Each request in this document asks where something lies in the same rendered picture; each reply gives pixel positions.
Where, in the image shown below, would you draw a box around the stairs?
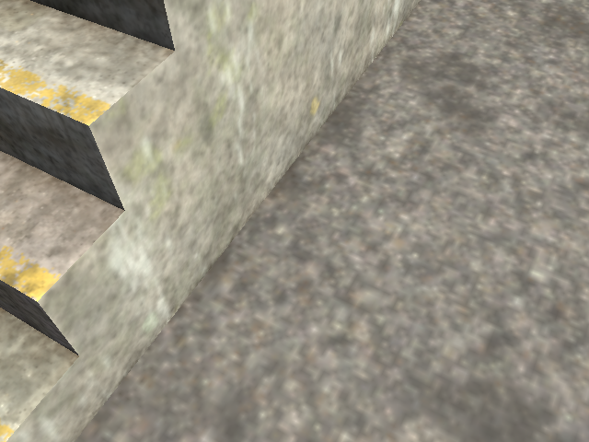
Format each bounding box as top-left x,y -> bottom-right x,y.
0,0 -> 421,442

